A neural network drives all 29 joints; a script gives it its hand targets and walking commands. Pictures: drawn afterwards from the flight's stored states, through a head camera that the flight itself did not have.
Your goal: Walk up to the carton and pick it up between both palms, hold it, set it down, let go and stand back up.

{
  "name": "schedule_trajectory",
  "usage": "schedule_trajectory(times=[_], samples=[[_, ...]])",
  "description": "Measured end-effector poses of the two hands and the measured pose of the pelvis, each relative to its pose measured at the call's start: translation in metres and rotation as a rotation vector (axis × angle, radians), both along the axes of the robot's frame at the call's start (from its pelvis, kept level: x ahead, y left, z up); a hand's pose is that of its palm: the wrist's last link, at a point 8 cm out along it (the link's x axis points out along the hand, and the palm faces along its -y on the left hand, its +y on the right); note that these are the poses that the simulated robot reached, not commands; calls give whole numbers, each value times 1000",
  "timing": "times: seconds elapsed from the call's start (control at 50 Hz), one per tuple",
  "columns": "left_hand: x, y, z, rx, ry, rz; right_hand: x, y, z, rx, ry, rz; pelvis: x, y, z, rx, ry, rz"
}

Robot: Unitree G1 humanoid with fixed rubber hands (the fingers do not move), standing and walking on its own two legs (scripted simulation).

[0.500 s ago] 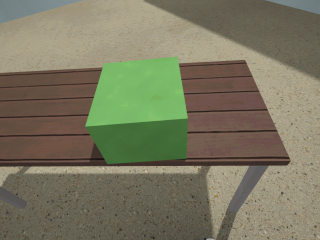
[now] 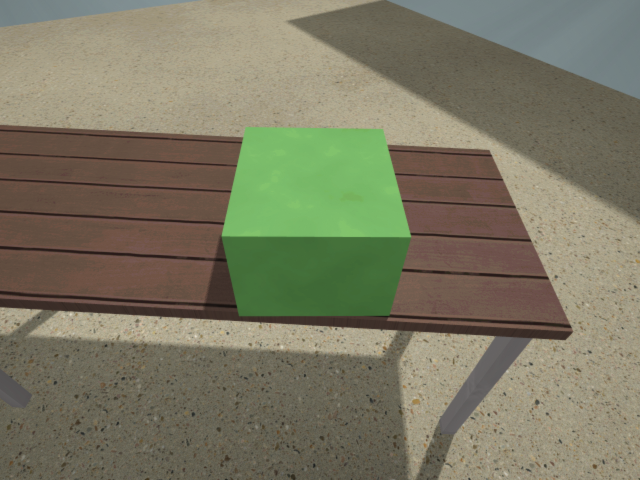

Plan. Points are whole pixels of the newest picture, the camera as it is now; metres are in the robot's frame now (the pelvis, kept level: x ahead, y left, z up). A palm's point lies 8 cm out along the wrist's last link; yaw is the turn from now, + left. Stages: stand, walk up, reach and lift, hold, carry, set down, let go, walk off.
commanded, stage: walk up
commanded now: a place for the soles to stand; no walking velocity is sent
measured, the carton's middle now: (314, 217) +0.59 -0.02 -0.02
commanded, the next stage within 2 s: none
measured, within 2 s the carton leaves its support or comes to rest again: neither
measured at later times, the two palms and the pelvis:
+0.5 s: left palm out of the picture +0.15 +0.24 -0.14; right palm out of the picture -0.01 -0.20 -0.14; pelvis +0.09 +0.00 -0.01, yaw -2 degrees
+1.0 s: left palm out of the picture +0.18 +0.25 -0.12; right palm out of the picture +0.10 -0.28 -0.14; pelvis +0.09 -0.02 +0.00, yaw +0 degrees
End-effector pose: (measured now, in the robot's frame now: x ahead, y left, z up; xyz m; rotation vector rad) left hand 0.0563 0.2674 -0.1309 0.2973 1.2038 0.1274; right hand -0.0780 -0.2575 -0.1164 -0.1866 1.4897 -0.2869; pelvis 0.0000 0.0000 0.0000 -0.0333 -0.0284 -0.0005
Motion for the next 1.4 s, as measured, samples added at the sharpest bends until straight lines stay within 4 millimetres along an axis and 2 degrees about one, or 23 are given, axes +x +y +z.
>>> schedule_trajectory(times=[0.04,0.08,0.16,0.22,0.3,0.38,0.5,0.54,0.58,0.62,0.7,0.76,0.82,0.92,1.04,1.12,1.16,1.2,1.28,1.4], samples=[[-4,4,0,-21,10,10,-6,15,8,3,21,-7,3,5,6,-8,10,11],[-10,5,0,-43,22,19,-2,25,12,3,27,10,6,11,10,-9,17,6],[-30,4,-5,-75,104,12,27,40,12,3,-33,38,15,20,12,-1,19,-20],[-35,5,-6,-81,153,13,48,50,8,15,-81,42,25,24,12,1,17,-23],[-19,6,-4,-73,158,9,64,61,3,40,-94,35,44,24,12,2,9,-26],[18,1,-4,-57,122,-14,67,63,-4,65,-63,18,64,18,9,9,-7,-29],[94,-29,-11,-48,23,-48,70,55,-23,115,33,6,92,0,-7,36,-14,-34],[115,-43,-15,-48,0,-48,78,47,-33,133,54,7,102,-8,-15,41,-8,-32],[127,-56,-16,-53,-6,-38,94,35,-40,140,55,18,108,-14,-17,17,-4,-31],[129,-64,-15,-52,-6,-19,112,21,-42,130,38,36,110,-21,-17,22,-1,-28],[117,-68,-5,-30,28,33,148,-6,-34,96,-4,78,113,-31,-7,57,4,-20],[112,-66,3,-12,37,43,171,-21,-27,69,-52,104,112,-35,0,75,3,-17],[112,-58,10,7,29,49,184,-30,-24,46,-86,113,110,-35,3,82,2,-16],[120,-38,17,33,-14,51,188,-30,-23,16,-117,112,102,-27,3,67,8,-8],[127,-10,8,24,-66,45,168,-13,-20,-14,-126,103,87,-9,-5,28,23,3],[121,3,-8,-25,-71,49,134,9,-16,-25,-95,83,74,7,-10,9,25,20],[110,6,-10,-52,-50,48,119,21,-9,-24,-80,55,70,14,-5,2,26,19],[94,6,-10,-73,-10,50,112,31,0,-30,-73,43,68,20,2,-23,35,29],[53,6,-12,-109,72,79,122,45,13,-32,-73,96,63,30,12,-30,62,11],[-21,7,-19,-106,274,91,150,54,15,-25,-142,120,65,33,13,-4,58,-41]])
